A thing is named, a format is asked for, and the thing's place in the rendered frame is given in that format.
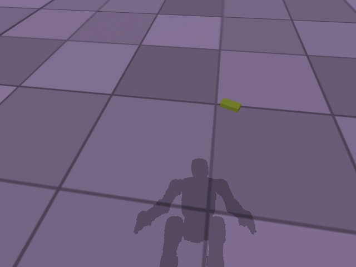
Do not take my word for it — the small box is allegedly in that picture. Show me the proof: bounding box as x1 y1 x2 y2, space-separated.
220 98 241 112

